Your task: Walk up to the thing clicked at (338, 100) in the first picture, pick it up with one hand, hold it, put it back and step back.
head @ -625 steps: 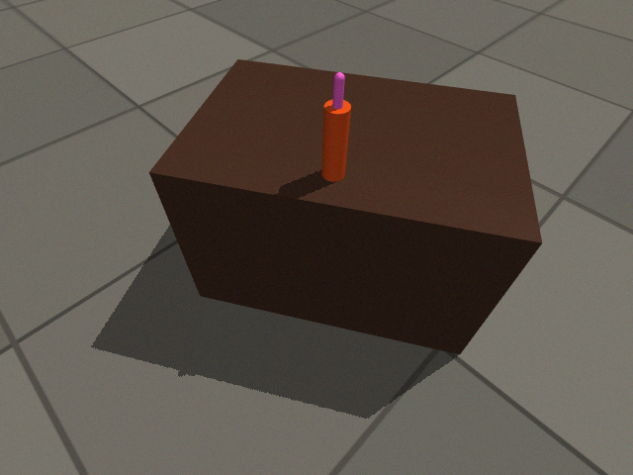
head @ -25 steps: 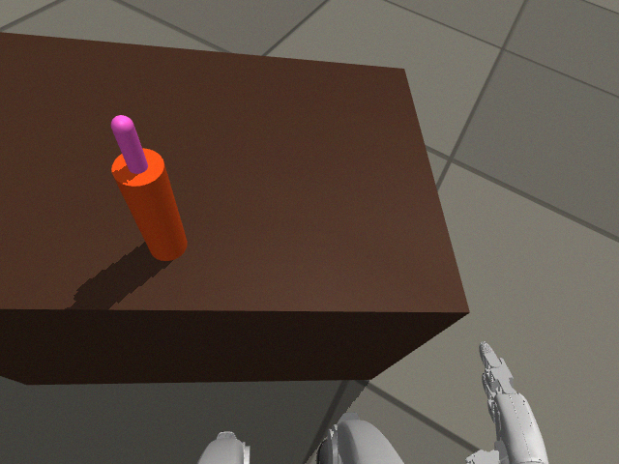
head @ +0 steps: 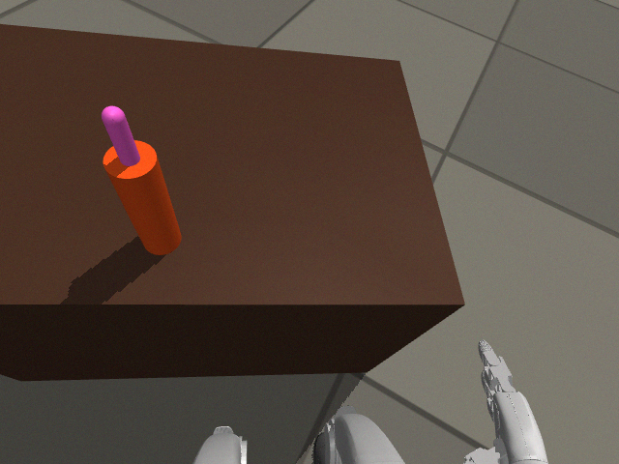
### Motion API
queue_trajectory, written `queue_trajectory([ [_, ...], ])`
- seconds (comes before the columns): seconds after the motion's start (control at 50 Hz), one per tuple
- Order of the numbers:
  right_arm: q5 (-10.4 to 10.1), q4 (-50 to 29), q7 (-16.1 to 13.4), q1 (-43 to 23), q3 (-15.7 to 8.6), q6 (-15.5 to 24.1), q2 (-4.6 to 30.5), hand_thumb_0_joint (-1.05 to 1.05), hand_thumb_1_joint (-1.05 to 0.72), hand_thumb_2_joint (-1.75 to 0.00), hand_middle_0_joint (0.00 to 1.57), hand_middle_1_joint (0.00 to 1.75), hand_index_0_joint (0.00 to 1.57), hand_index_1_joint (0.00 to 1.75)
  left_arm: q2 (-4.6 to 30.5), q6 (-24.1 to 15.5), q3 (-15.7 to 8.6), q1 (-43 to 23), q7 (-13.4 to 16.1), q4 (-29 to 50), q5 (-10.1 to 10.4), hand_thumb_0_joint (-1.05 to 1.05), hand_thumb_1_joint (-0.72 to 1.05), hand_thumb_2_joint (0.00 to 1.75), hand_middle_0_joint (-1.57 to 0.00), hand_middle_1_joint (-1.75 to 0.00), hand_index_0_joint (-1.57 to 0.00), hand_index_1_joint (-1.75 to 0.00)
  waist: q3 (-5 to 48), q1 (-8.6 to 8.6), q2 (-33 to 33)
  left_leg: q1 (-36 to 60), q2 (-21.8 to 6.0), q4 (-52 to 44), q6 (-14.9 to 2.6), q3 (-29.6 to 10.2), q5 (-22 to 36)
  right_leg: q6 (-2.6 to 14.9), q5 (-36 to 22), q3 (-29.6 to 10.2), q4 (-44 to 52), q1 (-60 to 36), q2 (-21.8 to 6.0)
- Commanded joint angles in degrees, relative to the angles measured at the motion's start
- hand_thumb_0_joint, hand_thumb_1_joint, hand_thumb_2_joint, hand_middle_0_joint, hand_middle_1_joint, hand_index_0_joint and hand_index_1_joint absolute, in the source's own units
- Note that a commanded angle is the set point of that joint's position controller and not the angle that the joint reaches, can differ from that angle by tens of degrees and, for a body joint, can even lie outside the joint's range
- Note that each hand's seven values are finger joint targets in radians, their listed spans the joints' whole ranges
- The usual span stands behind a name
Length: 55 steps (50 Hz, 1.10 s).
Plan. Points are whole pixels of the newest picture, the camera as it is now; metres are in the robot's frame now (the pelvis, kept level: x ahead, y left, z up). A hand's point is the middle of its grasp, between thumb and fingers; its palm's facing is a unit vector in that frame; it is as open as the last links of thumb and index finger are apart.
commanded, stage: go down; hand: left
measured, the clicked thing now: (142, 188) +0.46 +0.19 +0.03
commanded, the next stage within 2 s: none
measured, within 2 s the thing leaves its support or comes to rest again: neither
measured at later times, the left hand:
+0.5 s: hand out of the picture +0.38 +0.38 +0.08, palm faces +0.19 -0.98 +0.03, open 17.7 cm
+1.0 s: hand out of the picture +0.38 +0.38 +0.09, palm faces +0.19 -0.98 +0.03, open 17.7 cm
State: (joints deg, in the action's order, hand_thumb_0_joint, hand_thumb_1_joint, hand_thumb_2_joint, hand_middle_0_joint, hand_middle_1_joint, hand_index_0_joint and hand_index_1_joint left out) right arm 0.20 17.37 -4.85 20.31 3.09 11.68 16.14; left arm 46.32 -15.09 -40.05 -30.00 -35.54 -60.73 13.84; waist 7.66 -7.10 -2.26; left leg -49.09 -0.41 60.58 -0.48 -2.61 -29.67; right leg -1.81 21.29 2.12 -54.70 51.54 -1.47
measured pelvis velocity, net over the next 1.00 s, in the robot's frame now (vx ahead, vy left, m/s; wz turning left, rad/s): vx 0.01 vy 0.00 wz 0.00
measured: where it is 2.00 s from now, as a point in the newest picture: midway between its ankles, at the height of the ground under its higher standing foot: outside the picture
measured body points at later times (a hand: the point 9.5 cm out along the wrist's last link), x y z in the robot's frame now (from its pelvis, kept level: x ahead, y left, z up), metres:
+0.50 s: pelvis +0.00 +0.00 +0.00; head +0.09 +0.05 +0.44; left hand +0.36 +0.43 +0.08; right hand +0.16 -0.25 -0.03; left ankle -0.01 +0.11 -0.67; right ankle +0.05 -0.15 -0.67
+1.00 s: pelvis +0.01 +0.00 +0.00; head +0.10 +0.04 +0.44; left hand +0.36 +0.43 +0.09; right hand +0.16 -0.25 -0.03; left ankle -0.01 +0.11 -0.67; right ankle +0.05 -0.15 -0.67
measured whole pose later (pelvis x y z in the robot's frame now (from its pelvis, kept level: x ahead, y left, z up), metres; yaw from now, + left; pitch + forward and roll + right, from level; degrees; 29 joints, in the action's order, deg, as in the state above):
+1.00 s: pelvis +0.01 +0.00 +0.00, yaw +0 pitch +18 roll -3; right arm 0.2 19.0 -5.3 19.8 3.3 12.0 16.0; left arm 43.8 -15.1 -39.8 -28.4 -35.7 -58.0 15.0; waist 7.9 -5.7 -2.4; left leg -47.8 0.0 59.9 -0.6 -2.6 -29.9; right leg -2.0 21.8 2.0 -54.4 50.4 -1.8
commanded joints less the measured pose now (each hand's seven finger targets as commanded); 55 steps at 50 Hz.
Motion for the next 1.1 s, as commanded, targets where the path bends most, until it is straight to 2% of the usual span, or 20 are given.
queue_trajectory([
  [0.0, -0.58, -8.74, -0.97, 0.76, -5.51, 2.94, 9.81, 0.0, 0.5, -0.06, 0.05, 0.05, 0.05, 0.05, 21.12, -3.7, -2.47, -14.62, -0.48, 13.19, 2.42, 0.0, -0.61, 0.04, -0.06, -0.06, -0.06, -0.06, 21.38, 3.1, 13.75, 15.4, 0.52, -10.13, 1.76, -0.76, 23.18, 3.36, -10.07, 0.85, 4.63, -11.79, 1.46],
  [0.1, -0.64, -9.98, -1.65, -0.38, -5.47, 3.04, 10.22, 0.0, 0.5, -0.06, 0.05, 0.05, 0.05, 0.05, 21.95, -3.7, -2.76, -14.38, 0.12, 13.83, 2.04, 0.0, -0.61, 0.04, -0.06, -0.06, -0.06, -0.06, 20.43, 2.72, 11.41, 13.49, 1.1, -9.92, 1.13, 0.08, 20.9, 3.22, -10.21, 0.08, 5.27, -13.4, 1.23],
  [0.2, -0.44, -8.18, -1.48, 2.49, -5.48, 3.11, 10.0, 0.0, 0.51, -0.06, 0.05, 0.05, 0.05, 0.05, 20.68, -3.8, -2.71, -12.7, -0.3, 13.37, 2.66, 0.0, -0.58, 0.05, -0.05, -0.06, -0.06, -0.06, 21.18, 2.6, 13.05, 15.76, 0.58, -9.24, 1.7, -0.41, 26.42, 3.25, -12.22, 0.67, 4.57, -11.88, 1.32],
  [0.28, -0.44, -8.05, -1.5, 1.58, -5.91, 3.2, 10.7, 0.0, 0.5, -0.06, 0.05, 0.05, 0.05, 0.05, 21.41, -4.18, -2.54, -14.92, -0.31, 16.38, 2.61, 0.0, -0.6, 0.04, -0.05, -0.06, -0.06, -0.06, 22.44, 2.63, 14.55, 17.5, 0.46, -9.63, 1.83, -0.57, 26.53, 3.3, -12.08, 0.58, 4.53, -11.94, 1.29],
  [0.32, -0.36, -7.13, -1.42, 1.39, -5.81, 3.24, 10.19, 0.0, 0.5, -0.06, 0.05, 0.05, 0.05, 0.05, 19.57, -3.95, -1.62, -14.8, -0.19, 15.28, 2.68, 0.0, -0.59, 0.04, -0.06, -0.05, -0.06, -0.06, 19.53, 2.2, 14.21, 15.96, 0.5, -9.88, 1.7, -0.54, 24.01, 3.3, -10.25, 0.59, 4.81, -10.5, 1.34],
  [0.4, -0.48, -7.5, -1.46, -0.17, -6.04, 3.31, 10.84, 0.0, 0.5, -0.06, 0.05, 0.05, 0.05, 0.05, 21.46, -4.11, -2.27, -16.59, 0.29, 15.74, 2.39, 0.0, -0.61, 0.04, -0.05, -0.06, -0.06, -0.06, 19.75, 2.55, 13.8, 15.41, 0.37, -10.36, 1.74, -1.14, 22.3, 3.38, -8.98, 0.76, 4.58, -9.94, 1.34],
  [0.46, -0.42, -8.6, -1.45, 1.12, -6.07, 3.36, 10.82, 0.0, 0.51, -0.06, 0.05, 0.05, 0.05, 0.05, 19.67, -3.93, -1.42, -15.09, 0.09, 12.91, 2.3, 0.0, -0.61, 0.03, -0.06, -0.05, -0.06, -0.05, 20.43, 1.65, 12.6, 16.28, 0.18, -10.01, 1.74, -1.07, 24.22, 3.31, -10.25, 1.01, 4.6, -10.21, 1.49],
  [0.52, -0.34, -7.73, -1.21, 1.46, -5.91, 3.17, 10.82, 0.0, 0.5, -0.06, 0.05, 0.05, 0.05, 0.05, 22.65, -4.2, -3.09, -16.1, -0.03, 13.66, 2.51, 0.0, -0.61, 0.04, -0.05, -0.06, -0.06, -0.06, 21.73, 2.6, 14.38, 16.63, 0.2, -9.61, 2.05, -1.2, 25.96, 3.39, -10.57, 0.99, 4.27, -10.08, 1.46],
  [0.56, -0.19, -5.56, -0.91, 2.63, -4.79, 2.96, 9.13, 0.0, 0.5, -0.06, 0.05, 0.05, 0.05, 0.05, 21.84, -4.06, -2.35, -15.75, -0.18, 14.11, 2.42, 0.0, -0.61, 0.05, -0.05, -0.06, -0.06, -0.06, 21.46, 3.25, 16.51, 16.6, 0.48, -9.76, 2.16, -0.84, 25.61, 3.48, -10.28, 0.73, 4.32, -10.41, 1.25],
  [0.6, -0.22, -8.28, -1.17, 1.19, -6.14, 3.12, 10.88, 0.0, 0.5, -0.06, 0.05, 0.05, 0.05, 0.05, 22.56, -3.72, -2.63, -15.51, 0.05, 14.83, 2.14, 0.0, -0.59, 0.05, -0.06, -0.06, -0.06, -0.06, 23.26, 2.91, 15.17, 17.62, 0.36, -9.8, 2.11, -0.91, 26.21, 3.49, -10.94, 0.79, 4.57, -11.49, 1.34],
  [0.64, -0.38, -7.89, -1.18, 0.93, -4.73, 2.96, 9.77, 0.0, 0.5, -0.06, 0.05, 0.05, 0.05, 0.05, 22.79, -3.41, -3.72, -13.88, -0.13, 14.11, 2.48, 0.0, -0.6, 0.04, -0.06, -0.06, -0.06, -0.06, 23.05, 3.73, 14.31, 16.46, 0.66, -9.56, 1.85, -0.54, 26.72, 3.31, -12.06, 0.62, 4.85, -13.04, 1.25],
  [0.7, -0.34, -6.53, -1.27, 1.26, -4.8, 2.84, 9.45, 0.0, 0.5, -0.06, 0.05, 0.05, 0.05, 0.05, 20.33, -2.83, -2.62, -11.85, -0.36, 13.32, 2.47, 0.0, -0.6, 0.04, -0.06, -0.06, -0.06, -0.06, 22.36, 3.5, 13.35, 16.18, 0.67, -8.99, 1.53, -0.3, 28.37, 3.24, -13.46, 0.37, 4.85, -12.83, 1.21],
  [0.72, -0.42, -7.86, -1.52, 0.08, -6.36, 3.11, 11.31, 0.0, 0.5, -0.06, 0.05, 0.05, 0.05, 0.05, 19.83, -2.64, -2.3, -11.36, -0.42, 12.71, 2.58, 0.0, -0.61, 0.04, -0.06, -0.06, -0.06, -0.06, 22.22, 2.94, 12.16, 16.76, 0.21, -9.33, 1.74, -0.94, 29.05, 3.31, -13.29, 0.86, 4.59, -12.23, 1.47],
  [0.76, -0.47, -5.66, -1.12, 0.03, -3.78, 3.06, 8.56, 0.0, 0.5, -0.06, 0.05, 0.05, 0.05, 0.05, 18.48, -2.9, -1.76, -11.46, -0.34, 12.51, 2.88, 0.0, -0.61, 0.04, -0.05, -0.06, -0.06, -0.06, 19.05, 3.83, 12.97, 15.03, 0.35, -9.9, 1.83, -0.8, 26.94, 3.42, -11.52, 0.94, 4.51, -11.36, 1.5],
  [0.88, -0.39, -6.67, -1.41, 0.71, -5.78, 3.09, 10.68, 0.0, 0.5, -0.06, 0.05, 0.05, 0.05, 0.05, 21.34, -4.08, -2.98, -16.27, -0.25, 16.71, 3.2, 0.0, -0.58, 0.06, -0.04, -0.06, -0.05, -0.06, 20.25, 3.08, 13.53, 17.12, 0.17, -10.82, 2.21, -1.56, 24.94, 3.42, -9.24, 0.82, 4.66, -10.51, 1.57],
  [0.92, -0.42, -6.53, -1.61, 2.35, -6.29, 3.05, 10.94, 0.0, 0.5, -0.06, 0.05, 0.05, 0.05, 0.05, 20.71, -3.79, -2.72, -16.13, -0.43, 15.27, 2.92, 0.0, -0.59, 0.05, -0.04, -0.06, -0.05, -0.06, 21.17, 1.59, 12.86, 17.62, 0.22, -9.84, 1.89, -1.16, 26.5, 3.22, -11.46, 0.64, 4.68, -10.6, 1.44],
  [0.96, -0.37, -4.8, -1.37, 2.68, -4.91, 2.97, 9.28, 0.0, 0.5, -0.06, 0.05, 0.05, 0.05, 0.05, 18.94, -3.46, -1.56, -15.8, -0.91, 14.53, 3.06, 0.0, -0.59, 0.05, -0.05, -0.05, -0.05, -0.06, 20.41, 1.85, 13.54, 17.47, 0.47, -9.22, 1.68, -0.72, 28.09, 3.17, -12.41, 0.5, 4.7, -9.86, 1.27],
  [0.98, -0.39, -6.01, -1.41, 1.68, -5.9, 3.18, 10.5, 0.0, 0.5, -0.06, 0.05, 0.05, 0.05, 0.05, 19.02, -3.3, -1.56, -14.66, -0.94, 12.85, 2.89, 0.0, -0.61, 0.05, -0.05, -0.06, -0.05, -0.06, 19.91, 1.8, 12.21, 16.98, 0.49, -9.04, 1.58, -0.72, 28.12, 3.15, -12.65, 0.55, 4.7, -9.86, 1.27],
  [1.02, -0.27, -5.38, -1.31, 1.71, -5.82, 2.99, 10.58, 0.0, 0.5, -0.06, 0.05, 0.05, 0.05, 0.05, 21.87, -3.31, -2.71, -13.72, -0.45, 12.16, 2.36, 0.0, -0.61, 0.04, -0.05, -0.06, -0.06, -0.06, 19.15, 2.9, 12.59, 14.08, 1.12, -8.89, 1.37, -0.13, 24.93, 3.24, -11.71, 0.24, 4.9, -11.41, 1.02],
  [1.08, -0.36, -5.82, -1.12, 1.81, -5.97, 3.04, 10.0, 0.0, 0.5, -0.06, 0.05, 0.05, 0.05, 0.05, 22.96, -3.99, -3.55, -15.89, -1.11, 13.83, 2.74, 0.0, -0.61, 0.04, -0.05, -0.06, -0.06, -0.06, 21.94, 2.46, 12.57, 14.48, 1.2, -8.39, 1.2, 0.01, 25.2, 3.08, -13.2, 0.02, 4.63, -13.14, 0.86],
])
